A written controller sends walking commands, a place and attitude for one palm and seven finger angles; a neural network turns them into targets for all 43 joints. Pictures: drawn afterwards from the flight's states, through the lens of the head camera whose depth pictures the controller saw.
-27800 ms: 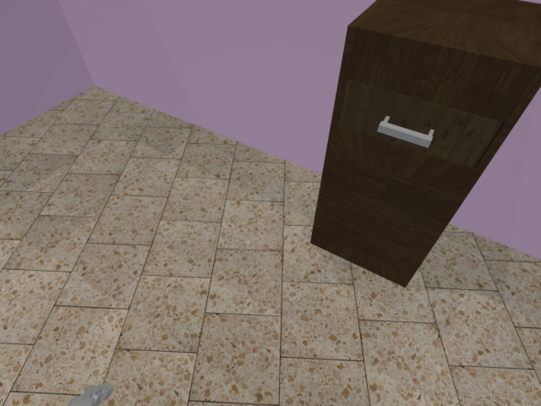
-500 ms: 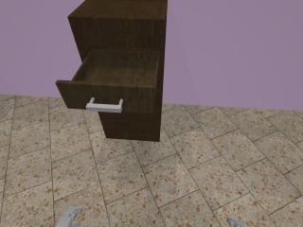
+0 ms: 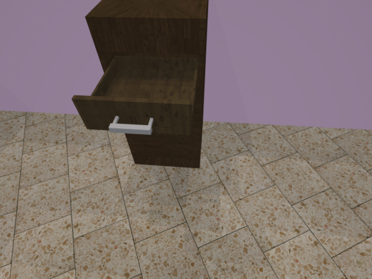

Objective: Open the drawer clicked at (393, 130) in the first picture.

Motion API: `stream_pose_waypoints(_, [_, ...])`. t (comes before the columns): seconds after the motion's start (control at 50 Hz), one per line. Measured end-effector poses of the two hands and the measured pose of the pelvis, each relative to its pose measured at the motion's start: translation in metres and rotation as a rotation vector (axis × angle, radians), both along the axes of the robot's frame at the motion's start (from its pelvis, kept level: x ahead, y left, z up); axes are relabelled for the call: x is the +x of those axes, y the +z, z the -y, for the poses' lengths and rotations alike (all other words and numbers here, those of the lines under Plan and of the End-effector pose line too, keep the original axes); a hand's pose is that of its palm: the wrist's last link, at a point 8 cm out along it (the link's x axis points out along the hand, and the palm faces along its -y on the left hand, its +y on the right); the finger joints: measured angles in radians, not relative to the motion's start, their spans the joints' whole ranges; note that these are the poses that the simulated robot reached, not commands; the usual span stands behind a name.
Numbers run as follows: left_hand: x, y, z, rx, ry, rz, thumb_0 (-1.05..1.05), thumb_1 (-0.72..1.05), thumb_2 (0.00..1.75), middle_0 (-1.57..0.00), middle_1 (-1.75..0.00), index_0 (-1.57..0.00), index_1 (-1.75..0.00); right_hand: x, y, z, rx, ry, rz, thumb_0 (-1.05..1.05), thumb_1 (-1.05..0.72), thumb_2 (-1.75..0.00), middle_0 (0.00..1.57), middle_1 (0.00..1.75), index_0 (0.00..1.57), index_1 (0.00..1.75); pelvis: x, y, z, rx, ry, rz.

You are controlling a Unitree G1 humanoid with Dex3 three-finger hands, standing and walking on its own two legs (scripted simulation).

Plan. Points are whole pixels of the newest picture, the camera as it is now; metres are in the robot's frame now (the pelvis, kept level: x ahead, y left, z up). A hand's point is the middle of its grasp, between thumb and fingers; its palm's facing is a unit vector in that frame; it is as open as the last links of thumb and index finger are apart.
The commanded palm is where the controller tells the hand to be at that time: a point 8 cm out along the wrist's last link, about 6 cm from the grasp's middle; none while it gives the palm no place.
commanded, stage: let the arm hang, fingers relaxed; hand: left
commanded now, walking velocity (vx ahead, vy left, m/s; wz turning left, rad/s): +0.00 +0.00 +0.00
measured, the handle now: (132, 124) +0.57 +0.22 -0.05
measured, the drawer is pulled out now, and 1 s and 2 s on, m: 0.30 0.30 0.30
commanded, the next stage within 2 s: look to check the result in 0.38 s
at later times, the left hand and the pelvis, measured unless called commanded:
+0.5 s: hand out of the picture +0.02 +0.19 -0.17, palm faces +0.00 -0.97 -0.23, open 7.4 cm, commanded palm none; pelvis +0.01 +0.00 +0.00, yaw -1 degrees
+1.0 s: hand out of the picture +0.06 +0.20 -0.16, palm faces -0.01 -0.96 -0.26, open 7.4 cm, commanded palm none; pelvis +0.03 +0.00 +0.00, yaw -1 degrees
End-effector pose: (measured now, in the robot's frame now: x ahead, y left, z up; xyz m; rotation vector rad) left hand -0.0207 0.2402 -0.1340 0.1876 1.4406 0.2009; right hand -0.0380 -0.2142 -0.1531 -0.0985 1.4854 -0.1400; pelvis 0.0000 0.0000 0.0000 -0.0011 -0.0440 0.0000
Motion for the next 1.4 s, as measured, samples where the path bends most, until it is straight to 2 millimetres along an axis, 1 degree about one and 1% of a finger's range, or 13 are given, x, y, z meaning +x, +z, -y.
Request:
stream_pose_waypoints(0.14, [0.031,-0.005,0.012,-0.038,-0.03,0.08,0.0,0.9,0.89,-0.2,-0.3,-0.2,-0.3,-0.002,0.001,-0.008,0.004,-0.027,0.015,0.0,-0.91,-0.9,0.2,0.3,0.2,0.3,0.001,0.0,-0.001,0.003,-0.009,0.005])
stream_pose_waypoints(0.22, [0.042,-0.007,0.015,-0.044,-0.043,0.102,0.01,0.91,0.89,-0.2,-0.3,-0.2,-0.3,0.0,0.002,-0.01,0.0,-0.037,0.029,0.0,-0.91,-0.9,0.2,0.3,0.2,0.3,0.002,0.0,-0.002,0.004,-0.014,0.006])
stream_pose_waypoints(0.32, [0.045,-0.006,0.01,-0.04,-0.046,0.101,0.01,0.91,0.89,-0.2,-0.3,-0.2,-0.3,0.004,0.003,-0.01,-0.003,-0.041,0.035,0.0,-0.91,-0.9,0.2,0.3,0.2,0.3,0.003,0.001,-0.003,0.004,-0.017,0.002])
stream_pose_waypoints(0.48, [0.037,-0.003,0.003,-0.023,-0.035,0.061,0.01,0.91,0.89,-0.2,-0.3,-0.2,-0.3,0.012,0.003,-0.006,-0.012,-0.036,0.033,0.0,-0.91,-0.9,0.2,0.3,0.2,0.3,0.007,0.001,-0.004,0.006,-0.018,-0.003])
stream_pose_waypoints(0.58, [0.034,-0.002,-0.001,-0.013,-0.031,0.042,0.0,0.9,0.89,-0.2,-0.3,-0.2,-0.3,0.022,0.004,0.0,-0.023,-0.027,0.043,0.0,-0.91,-0.9,0.2,0.3,0.2,0.3,0.01,0.002,-0.004,0.006,-0.018,-0.003])
stream_pose_waypoints(0.68, [0.037,0.0,-0.002,-0.005,-0.034,0.037,0.0,0.9,0.89,-0.2,-0.3,-0.2,-0.3,0.036,0.004,0.008,-0.034,-0.016,0.062,0.0,-0.91,-0.9,0.2,0.3,0.2,0.3,0.013,0.002,-0.003,0.007,-0.02,-0.003])
stream_pose_waypoints(0.82, [0.051,0.002,-0.003,0.002,-0.045,0.053,0.0,0.9,0.89,-0.2,-0.3,-0.2,-0.3,0.054,0.006,0.018,-0.048,-0.003,0.09,0.0,-0.91,-0.9,0.2,0.3,0.2,0.3,0.018,0.003,0.0,0.007,-0.021,-0.005])
stream_pose_waypoints(1.06, [0.086,0.007,-0.005,0.023,-0.072,0.111,0.0,0.9,0.89,-0.2,-0.3,-0.2,-0.3,0.078,0.009,0.035,-0.07,0.01,0.119,0.0,-0.91,-0.9,0.2,0.3,0.2,0.3,0.028,0.005,0.006,0.007,-0.021,-0.009])
stream_pose_waypoints(1.22, [0.105,0.011,-0.008,0.04,-0.085,0.14,0.0,0.9,0.89,-0.2,-0.3,-0.2,-0.3,0.088,0.01,0.045,-0.082,0.015,0.127,0.0,-0.91,-0.9,0.2,0.3,0.2,0.3,0.034,0.005,0.009,0.006,-0.021,-0.011])
stream_pose_waypoints(1.4, [0.113,0.012,-0.009,0.049,-0.091,0.14,0.0,0.9,0.89,-0.2,-0.3,-0.2,-0.3,0.091,0.012,0.053,-0.092,0.018,0.117,0.0,-0.91,-0.9,0.2,0.3,0.2,0.3,0.039,0.006,0.012,0.005,-0.022,-0.015])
